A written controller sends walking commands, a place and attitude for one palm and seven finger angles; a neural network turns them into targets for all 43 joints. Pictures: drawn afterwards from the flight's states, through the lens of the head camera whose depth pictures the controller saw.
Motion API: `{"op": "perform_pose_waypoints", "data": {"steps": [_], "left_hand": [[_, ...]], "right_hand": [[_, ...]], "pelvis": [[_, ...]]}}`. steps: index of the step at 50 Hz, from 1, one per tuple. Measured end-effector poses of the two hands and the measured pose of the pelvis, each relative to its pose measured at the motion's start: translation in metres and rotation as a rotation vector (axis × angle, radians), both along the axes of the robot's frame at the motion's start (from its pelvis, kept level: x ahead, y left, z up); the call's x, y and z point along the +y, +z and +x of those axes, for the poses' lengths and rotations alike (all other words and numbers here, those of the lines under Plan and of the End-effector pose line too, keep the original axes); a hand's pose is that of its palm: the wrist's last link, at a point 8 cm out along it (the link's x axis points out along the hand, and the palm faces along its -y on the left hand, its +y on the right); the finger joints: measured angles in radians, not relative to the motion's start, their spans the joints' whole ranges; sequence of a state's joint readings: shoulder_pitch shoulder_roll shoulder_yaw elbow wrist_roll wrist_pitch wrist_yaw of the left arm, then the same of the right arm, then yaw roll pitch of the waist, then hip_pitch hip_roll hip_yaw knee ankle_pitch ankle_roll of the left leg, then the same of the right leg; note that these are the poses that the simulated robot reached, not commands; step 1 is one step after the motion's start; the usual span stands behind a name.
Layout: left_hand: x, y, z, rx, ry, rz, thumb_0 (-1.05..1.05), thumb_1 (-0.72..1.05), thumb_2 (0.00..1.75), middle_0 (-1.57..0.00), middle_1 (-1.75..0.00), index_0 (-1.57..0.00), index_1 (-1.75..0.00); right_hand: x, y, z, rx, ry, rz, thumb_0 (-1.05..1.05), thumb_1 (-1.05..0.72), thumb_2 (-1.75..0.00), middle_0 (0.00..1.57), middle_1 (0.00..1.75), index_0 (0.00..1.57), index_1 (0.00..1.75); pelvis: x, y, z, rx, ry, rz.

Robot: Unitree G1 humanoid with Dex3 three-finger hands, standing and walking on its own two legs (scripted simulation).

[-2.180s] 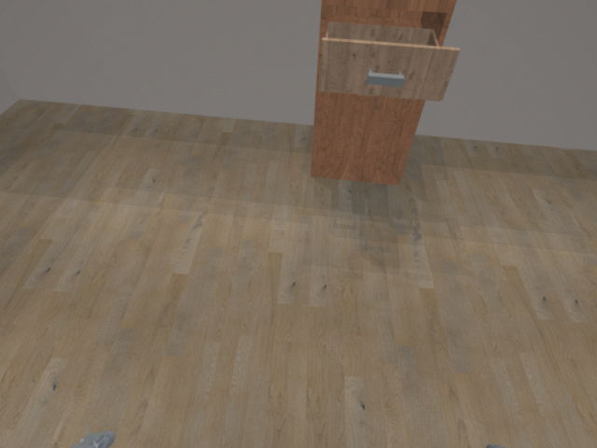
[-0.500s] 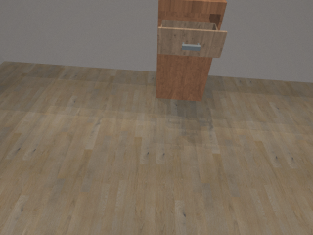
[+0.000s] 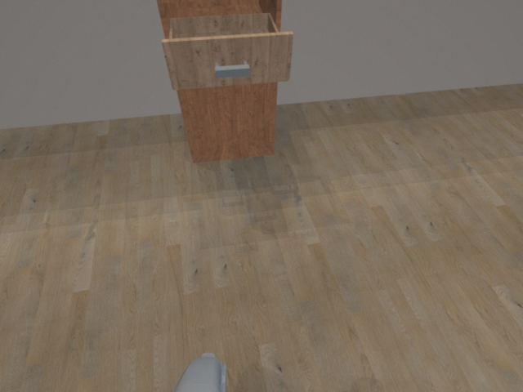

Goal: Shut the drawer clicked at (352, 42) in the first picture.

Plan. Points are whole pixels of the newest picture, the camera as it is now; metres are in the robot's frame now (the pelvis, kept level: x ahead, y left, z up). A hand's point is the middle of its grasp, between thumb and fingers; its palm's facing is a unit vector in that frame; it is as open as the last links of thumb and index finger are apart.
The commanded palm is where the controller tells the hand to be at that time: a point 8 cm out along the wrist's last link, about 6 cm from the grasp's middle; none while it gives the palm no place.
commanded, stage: walk to a spot facing it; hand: left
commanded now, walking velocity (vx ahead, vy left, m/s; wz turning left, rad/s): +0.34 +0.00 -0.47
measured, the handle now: (231, 67) +1.03 +0.19 -0.05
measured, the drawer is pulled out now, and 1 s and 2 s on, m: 0.30 0.30 0.30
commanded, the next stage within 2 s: turn to face it in 1.12 s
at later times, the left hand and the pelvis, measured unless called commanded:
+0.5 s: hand (165, 276) +0.35 +0.24 -0.16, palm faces -0.25 -0.95 -0.19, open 7.4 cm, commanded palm none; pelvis +0.20 +0.07 +0.00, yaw -18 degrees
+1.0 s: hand (261, 210) +0.55 +0.05 -0.16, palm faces -0.51 -0.84 -0.21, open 7.2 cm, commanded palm none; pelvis +0.37 -0.06 +0.00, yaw -32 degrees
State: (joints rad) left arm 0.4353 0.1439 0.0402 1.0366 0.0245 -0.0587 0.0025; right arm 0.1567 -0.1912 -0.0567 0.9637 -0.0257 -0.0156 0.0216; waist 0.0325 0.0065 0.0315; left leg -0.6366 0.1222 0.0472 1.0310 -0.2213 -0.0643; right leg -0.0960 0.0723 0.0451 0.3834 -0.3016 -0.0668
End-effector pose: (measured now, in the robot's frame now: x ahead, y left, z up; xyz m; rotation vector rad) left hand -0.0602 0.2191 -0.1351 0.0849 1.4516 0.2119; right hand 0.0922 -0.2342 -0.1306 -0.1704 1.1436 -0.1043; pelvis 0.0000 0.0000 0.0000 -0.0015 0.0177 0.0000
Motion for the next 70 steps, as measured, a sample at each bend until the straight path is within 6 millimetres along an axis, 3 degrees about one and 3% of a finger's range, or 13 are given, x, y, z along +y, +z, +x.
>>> {"op": "perform_pose_waypoints", "data": {"steps": [8,11,14,20,25,30,39,42,46,53,61,65,70], "left_hand": [[0.049,-0.017,0.076,0.017,-0.034,0.009,0.01,0.9,0.9,-0.21,-0.3,-0.2,-0.3],[0.076,-0.035,0.12,0.019,-0.076,0.007,0.01,0.9,0.9,-0.21,-0.3,-0.2,-0.3],[0.095,-0.036,0.181,-0.029,-0.151,0.015,0.01,0.91,0.9,-0.21,-0.3,-0.2,-0.3],[0.098,-0.01,0.32,-0.217,-0.288,0.008,0.01,0.91,0.9,-0.2,-0.3,-0.19,-0.3],[0.071,0.006,0.413,-0.301,-0.409,-0.017,0.01,0.91,0.9,-0.2,-0.29,-0.19,-0.3],[0.02,0.01,0.489,-0.327,-0.54,-0.055,0.01,0.91,0.9,-0.2,-0.3,-0.19,-0.3],[-0.113,-0.004,0.607,-0.414,-0.751,-0.126,0.01,0.91,0.9,-0.2,-0.3,-0.2,-0.3],[-0.137,-0.008,0.622,-0.441,-0.746,-0.132,0.0,0.91,0.9,-0.2,-0.3,-0.2,-0.3],[-0.137,-0.004,0.619,-0.357,-0.735,-0.098,0.0,0.91,0.9,-0.2,-0.3,-0.2,-0.3],[-0.107,0.0,0.628,-0.253,-0.674,-0.012,-0.01,0.93,0.9,-0.21,-0.3,-0.2,-0.3],[-0.077,-0.024,0.641,-0.08,-0.599,-0.002,0.0,0.91,0.9,-0.2,-0.3,-0.2,-0.3],[-0.081,-0.029,0.665,-0.004,-0.637,-0.004,0.01,0.91,0.9,-0.2,-0.3,-0.2,-0.3],[-0.115,-0.019,0.711,-0.055,-0.667,-0.038,0.01,0.91,0.9,-0.2,-0.3,-0.2,-0.3]], "right_hand": [[0.044,0.013,0.124,-0.177,0.018,-0.003,0.0,-0.91,-0.89,0.2,0.3,0.2,0.3],[0.053,0.01,0.15,-0.243,-0.015,-0.043,0.0,-0.91,-0.89,0.2,0.3,0.2,0.3],[0.057,0.013,0.14,-0.211,-0.085,-0.058,0.0,-0.91,-0.89,0.21,0.3,0.21,0.3],[0.063,0.012,0.078,-0.01,-0.274,-0.07,0.0,-0.92,-0.89,0.21,0.3,0.21,0.3],[0.07,0.01,0.024,0.158,-0.415,-0.059,0.0,-0.93,-0.89,0.2,0.3,0.2,0.3],[0.087,0.009,-0.013,0.304,-0.536,-0.014,0.0,-0.92,-0.89,0.2,0.3,0.2,0.3],[0.105,-0.008,-0.019,0.502,-0.705,0.14,0.0,-0.91,-0.89,0.2,0.3,0.2,0.3],[0.084,-0.018,0.009,0.484,-0.73,0.157,0.0,-0.91,-0.89,0.2,0.3,0.2,0.3],[0.028,-0.019,0.083,0.315,-0.719,0.102,0.01,-0.91,-0.89,0.2,0.3,0.2,0.3],[-0.059,-0.003,0.223,0.017,-0.641,0.003,0.0,-0.91,-0.89,0.2,0.3,0.2,0.3],[-0.108,0.013,0.354,-0.14,-0.547,-0.097,0.0,-0.91,-0.89,0.2,0.3,0.2,0.3],[-0.108,0.019,0.374,-0.152,-0.577,-0.119,0.0,-0.91,-0.89,0.2,0.3,0.2,0.3],[-0.083,0.015,0.356,-0.007,-0.643,-0.062,-0.01,-0.91,-0.89,0.2,0.3,0.2,0.3]], "pelvis": [[0.036,-0.012,0.074,-0.009,-0.077,-0.013],[0.053,-0.026,0.102,-0.021,-0.135,-0.027],[0.061,-0.021,0.122,-0.038,-0.188,-0.018],[0.071,-0.002,0.163,-0.032,-0.261,-0.017],[0.07,0.003,0.198,-0.027,-0.32,-0.009],[0.057,0.002,0.232,-0.026,-0.382,-0.002],[-0.007,-0.021,0.297,-0.009,-0.48,0.004],[-0.028,-0.025,0.313,-0.018,-0.508,-0.001],[-0.045,-0.012,0.339,-0.016,-0.542,-0.012],[-0.066,-0.002,0.389,0.002,-0.578,-0.02],[-0.076,-0.014,0.467,-0.007,-0.628,-0.041],[-0.08,-0.012,0.495,-0.023,-0.668,-0.033],[-0.09,0.001,0.519,-0.014,-0.649,-0.033]]}}
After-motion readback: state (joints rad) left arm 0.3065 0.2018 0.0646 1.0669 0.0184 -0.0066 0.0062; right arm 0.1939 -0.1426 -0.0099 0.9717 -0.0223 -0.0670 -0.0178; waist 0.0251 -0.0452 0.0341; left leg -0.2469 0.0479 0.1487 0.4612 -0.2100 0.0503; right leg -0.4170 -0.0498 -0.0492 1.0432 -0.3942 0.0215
